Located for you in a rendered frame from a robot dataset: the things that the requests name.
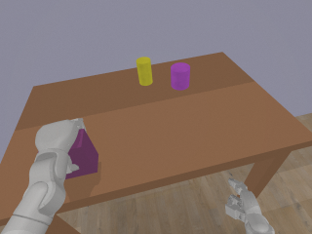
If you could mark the right robot forearm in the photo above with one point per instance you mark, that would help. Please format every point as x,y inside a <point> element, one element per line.
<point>257,224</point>

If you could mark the sponge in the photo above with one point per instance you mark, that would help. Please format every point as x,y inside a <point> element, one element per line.
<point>83,154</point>

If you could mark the left robot forearm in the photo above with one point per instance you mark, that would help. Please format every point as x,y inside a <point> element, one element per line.
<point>44,195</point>

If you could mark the left robot hand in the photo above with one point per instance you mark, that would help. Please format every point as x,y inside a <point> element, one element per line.
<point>60,135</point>

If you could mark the table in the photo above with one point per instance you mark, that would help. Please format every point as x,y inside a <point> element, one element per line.
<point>152,136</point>

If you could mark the right robot hand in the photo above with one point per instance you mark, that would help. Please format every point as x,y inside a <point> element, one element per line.
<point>237,207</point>

